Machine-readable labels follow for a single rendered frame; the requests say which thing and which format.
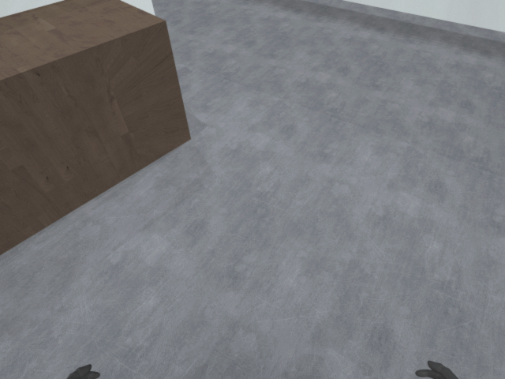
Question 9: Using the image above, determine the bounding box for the pedestal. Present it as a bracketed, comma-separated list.
[0, 0, 191, 255]

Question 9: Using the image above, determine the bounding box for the right robot hand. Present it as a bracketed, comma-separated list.
[415, 361, 458, 379]

